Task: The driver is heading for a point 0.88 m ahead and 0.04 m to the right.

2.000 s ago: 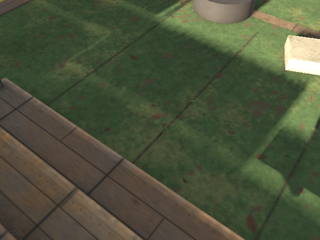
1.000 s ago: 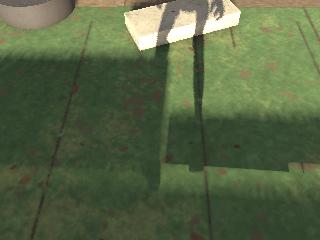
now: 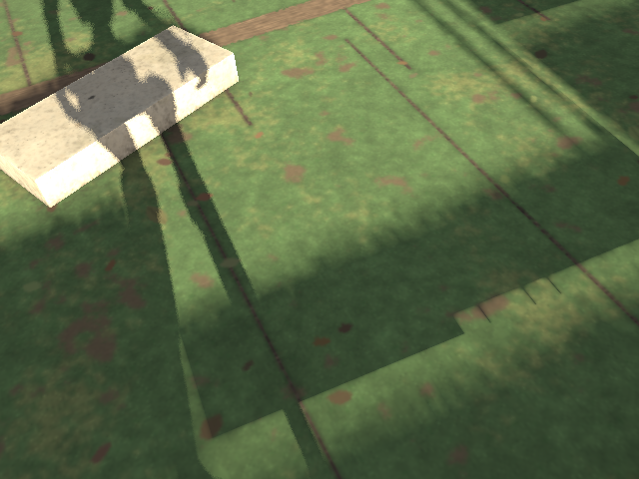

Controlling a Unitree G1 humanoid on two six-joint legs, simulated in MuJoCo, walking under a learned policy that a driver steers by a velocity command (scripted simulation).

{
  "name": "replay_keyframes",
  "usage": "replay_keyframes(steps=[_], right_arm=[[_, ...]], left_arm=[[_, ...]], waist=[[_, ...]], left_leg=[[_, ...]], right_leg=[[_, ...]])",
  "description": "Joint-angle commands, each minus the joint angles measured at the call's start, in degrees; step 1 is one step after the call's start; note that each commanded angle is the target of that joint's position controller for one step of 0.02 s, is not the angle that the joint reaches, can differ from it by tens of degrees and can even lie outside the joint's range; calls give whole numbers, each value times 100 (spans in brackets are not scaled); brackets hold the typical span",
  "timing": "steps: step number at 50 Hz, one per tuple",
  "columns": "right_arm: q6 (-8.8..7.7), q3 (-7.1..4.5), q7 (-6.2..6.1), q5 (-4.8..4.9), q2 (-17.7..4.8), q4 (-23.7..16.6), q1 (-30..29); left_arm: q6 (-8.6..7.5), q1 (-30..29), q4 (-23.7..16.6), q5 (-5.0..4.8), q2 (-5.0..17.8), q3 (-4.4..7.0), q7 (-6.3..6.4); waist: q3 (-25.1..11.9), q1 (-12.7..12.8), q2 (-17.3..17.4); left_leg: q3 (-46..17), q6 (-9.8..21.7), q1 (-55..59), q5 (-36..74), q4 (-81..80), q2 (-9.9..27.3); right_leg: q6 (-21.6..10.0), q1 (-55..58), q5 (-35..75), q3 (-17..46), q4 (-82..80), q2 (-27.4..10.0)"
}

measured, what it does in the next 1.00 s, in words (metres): goes down: right foot, then left foot 0.14 m lower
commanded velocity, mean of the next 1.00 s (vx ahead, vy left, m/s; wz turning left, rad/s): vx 0.28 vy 0.00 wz -0.20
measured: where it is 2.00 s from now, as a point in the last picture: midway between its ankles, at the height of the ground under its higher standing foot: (328, 476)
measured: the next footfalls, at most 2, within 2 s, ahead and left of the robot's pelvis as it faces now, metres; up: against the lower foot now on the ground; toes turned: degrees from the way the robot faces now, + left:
right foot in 0.34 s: +0.03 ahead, -0.08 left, +0.00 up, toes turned -12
left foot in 0.86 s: +0.35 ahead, +0.18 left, -0.14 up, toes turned -9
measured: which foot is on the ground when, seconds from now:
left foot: down 0.00-0.36, up 0.38-0.84, down 0.86-1.00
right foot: down 0.00-0.00, up 0.02-0.32, down 0.34-0.88, up 0.90-1.00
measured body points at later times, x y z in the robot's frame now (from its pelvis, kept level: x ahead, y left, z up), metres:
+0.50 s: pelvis +0.03 +0.02 +0.05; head +0.05 +0.01 +0.50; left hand +0.15 +0.25 -0.06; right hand +0.15 -0.25 -0.06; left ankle +0.03 +0.14 -0.62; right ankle -0.01 -0.07 -0.68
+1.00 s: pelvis +0.27 +0.10 -0.10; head +0.30 +0.11 +0.35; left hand +0.30 +0.37 -0.24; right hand +0.33 -0.16 -0.23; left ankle +0.31 +0.19 -0.82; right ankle +0.14 -0.03 -0.57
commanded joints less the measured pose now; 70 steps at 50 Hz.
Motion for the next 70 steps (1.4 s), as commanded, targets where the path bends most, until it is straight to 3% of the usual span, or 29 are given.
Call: replay_keyframes(steps=[1,2,5,9,12,16,18,19,20,21,27,30,37,38,41,43,44,45,46,47,48,50,52,54,60,65,67,68,70], right_arm=[[-182,-441,68,-51,-1597,-309,893],[-302,-337,106,-165,-1199,-193,1173],[-275,111,-49,340,97,-696,-657],[-307,-151,-365,20,-1016,-568,-796],[-376,80,-93,144,-689,-175,-351],[-312,-215,114,183,-1351,219,270],[-356,-32,76,-72,-677,267,240],[-374,73,117,-62,-328,-112,-6],[-354,1,153,-182,-647,-188,-728],[-354,5,92,-115,-523,-206,-841],[-247,47,61,-339,-470,133,-626],[-191,61,82,-188,-393,147,-640],[73,138,68,-328,-477,-53,-883],[105,-73,231,785,-582,-281,-1651],[189,-95,371,691,-412,-44,-1237],[146,-302,225,473,-590,662,458],[130,-410,140,364,-889,1131,1846],[121,-425,154,402,-1197,1309,2166],[200,-592,195,552,-1634,1460,2495],[238,-637,185,540,-1727,1660,2412],[223,-441,81,412,-1119,1460,1643],[16,-227,28,231,-591,1224,465],[-71,-22,19,177,-58,1301,37],[-104,-132,-159,151,-494,1389,374],[-51,-247,-398,417,-760,1711,1161],[84,-298,-318,269,-645,1740,1323],[8,-66,-205,208,-83,1812,2084],[51,-155,-136,295,-413,1799,1973],[258,-291,-238,386,-627,1504,1036]], left_arm=[[10,99,-798,-35,200,118,-193],[88,-210,-689,121,743,322,7],[162,-341,-461,382,454,151,306],[253,-444,-748,373,297,-16,-157],[279,-217,-622,384,334,22,-437],[171,-624,-894,276,721,202,-107],[-10,-197,-979,197,737,269,60],[-41,-40,-961,76,1026,364,91],[-81,860,-772,236,931,407,125],[-147,1104,-559,307,824,402,172],[-149,828,-209,382,-60,14,238],[-189,1271,205,382,168,11,207],[-279,1530,869,379,315,-102,63],[-10,1216,904,-622,876,310,374],[290,1449,991,-374,722,416,604],[290,1476,1135,-286,410,441,563],[196,1638,1256,-282,284,460,483],[42,2350,1315,-326,-151,345,341],[-201,2520,1022,-520,-48,306,335],[-283,1600,543,-751,-50,282,471],[-243,534,385,-704,145,318,624],[-51,313,324,-304,70,310,718],[11,253,293,-300,171,429,605],[-47,-274,106,-89,171,446,553],[-108,-1575,-167,-201,-53,341,181],[-138,-905,143,-10,448,521,135],[-45,201,417,-7,650,544,163],[40,362,498,-150,380,463,171],[138,-698,351,-133,265,383,223]], waist=[[-1290,-226,1467],[-452,-373,142],[-436,117,281],[-367,110,38],[-167,62,366],[71,-274,619],[-581,-56,14],[-764,-44,-1440],[-507,788,-1067],[-45,739,-605],[300,258,-200],[318,413,-227],[980,532,-354],[1123,649,-553],[704,635,-319],[-29,-125,331],[-725,-675,947],[-1315,-488,2246],[-2135,-589,2782],[-1810,-591,1988],[-732,-564,510],[-380,-65,6],[189,323,342],[357,96,537],[272,-336,233],[-521,-29,107],[-2290,181,-1145],[-2540,217,-1049],[-1298,1,-412]], left_leg=[[-3513,3371,3882,6789,-2238,2576],[-3804,3296,2986,6473,-2393,3024],[-2073,2016,1250,4295,-2601,2010],[-431,1347,247,3170,-3324,1186],[45,932,-60,1084,-3299,1036],[-1107,1916,1328,-501,-3402,1897],[-610,1528,891,-291,-2074,1477],[656,759,-316,-638,-888,187],[82,546,-1377,-1034,305,36],[-428,593,-2237,-589,681,333],[-547,400,-1834,2174,-268,850],[-463,167,-1512,3701,-1341,897],[-183,199,-177,3743,-2264,894],[-405,242,-192,3814,-2525,690],[-304,324,70,3632,-3081,870],[269,489,2112,3556,-3246,596],[-41,668,4135,4733,-2408,967],[-677,965,5498,5399,-1056,1509],[-2719,1757,5556,3336,-2317,2344],[-4254,2221,5197,36,-3871,2924],[-4009,2011,4194,-75,-4270,2745],[-3037,1923,2340,1662,-3763,2571],[-1504,1283,1138,1689,-3816,1625],[-798,1288,428,2327,-4326,1126],[-589,1193,1749,4278,-4183,1334],[-398,882,2298,4892,-2385,816],[-208,268,-114,206,483,78],[-502,169,-428,-1547,1143,100],[-404,96,-761,-993,1119,476]], right_leg=[[241,-3571,-1036,-1086,2394,690],[491,-4036,-927,-1317,3300,-63],[810,-3113,443,-1819,3042,-1184],[722,-1218,1673,-2523,1319,-1613],[677,88,923,-2755,-375,-1631],[-195,317,995,-3149,-2773,-1177],[-1006,1872,1831,-2436,-3013,-1542],[-2053,2472,1419,-529,-3909,-2423],[-2269,3093,627,741,-4679,-2917],[-2006,3217,-253,825,-4666,-3130],[-1604,2339,960,-830,-4523,-2545],[-1538,1900,844,-1361,-3818,-2367],[-1300,479,-572,-1284,-2797,-2484],[-1124,231,507,-1403,-2496,-2162],[-988,922,734,-1310,-1615,-2348],[-707,500,1158,-1791,228,-1874],[-278,-959,-93,-2226,2440,-1449],[-23,-2873,-1936,-2098,4961,-1191],[21,-3463,-1341,-1855,5836,-1104],[87,-4393,-609,-2323,5972,-1219],[51,-4687,60,-2561,5733,-1495],[-56,-3609,818,-2189,4864,-1888],[-267,-2948,1942,-1893,2481,-2088],[-111,-1808,2962,-2341,267,-1867],[-63,-646,4002,-2476,-3012,-1331],[-644,1226,5050,-2430,-3760,-1216],[-2141,4622,7888,-517,-3050,-3357],[-2228,4548,6822,-20,-3310,-3490],[-1714,2883,4564,-524,-3973,-2990]])
Velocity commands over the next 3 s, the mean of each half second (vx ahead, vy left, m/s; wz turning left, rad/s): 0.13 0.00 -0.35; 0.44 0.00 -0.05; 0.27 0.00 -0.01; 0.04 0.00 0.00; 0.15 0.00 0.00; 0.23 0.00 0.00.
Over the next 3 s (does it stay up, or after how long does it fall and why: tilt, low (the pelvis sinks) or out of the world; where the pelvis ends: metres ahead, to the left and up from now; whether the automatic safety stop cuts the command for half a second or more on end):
stays up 0.79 0.04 -0.10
